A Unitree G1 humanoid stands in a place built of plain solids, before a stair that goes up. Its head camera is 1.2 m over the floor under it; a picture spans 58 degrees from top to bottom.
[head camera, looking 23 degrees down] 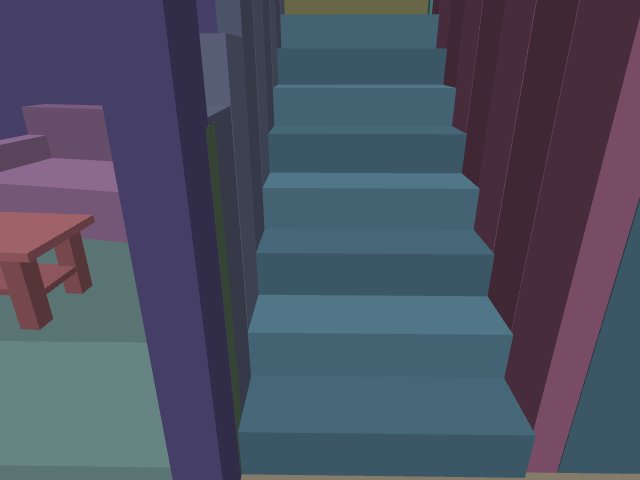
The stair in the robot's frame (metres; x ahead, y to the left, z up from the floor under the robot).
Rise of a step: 0.18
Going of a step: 0.25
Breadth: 0.88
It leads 1 degrees to the right of straight ahead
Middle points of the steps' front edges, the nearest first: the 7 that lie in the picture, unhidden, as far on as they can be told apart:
0.95 -0.20 0.18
1.20 -0.20 0.35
1.45 -0.20 0.53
1.70 -0.21 0.71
1.94 -0.21 0.88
2.19 -0.21 1.06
2.44 -0.22 1.24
